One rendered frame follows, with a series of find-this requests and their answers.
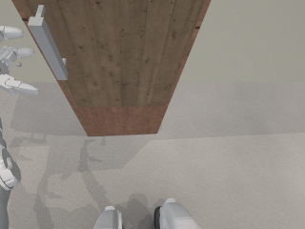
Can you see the left robot shin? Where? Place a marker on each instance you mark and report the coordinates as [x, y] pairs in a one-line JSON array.
[[109, 208]]

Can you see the robot left hand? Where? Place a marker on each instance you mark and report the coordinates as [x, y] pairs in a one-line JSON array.
[[7, 57]]

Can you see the cupboard door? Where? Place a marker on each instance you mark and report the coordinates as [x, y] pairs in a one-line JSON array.
[[120, 53]]

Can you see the robot left upper arm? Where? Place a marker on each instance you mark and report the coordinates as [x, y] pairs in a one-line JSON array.
[[10, 175]]

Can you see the right robot shin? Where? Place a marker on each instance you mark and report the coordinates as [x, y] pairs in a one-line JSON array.
[[169, 200]]

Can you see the handle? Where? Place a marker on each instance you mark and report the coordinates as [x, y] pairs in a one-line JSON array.
[[42, 35]]

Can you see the robot shin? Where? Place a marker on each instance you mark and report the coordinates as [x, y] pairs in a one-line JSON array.
[[109, 208], [169, 200]]

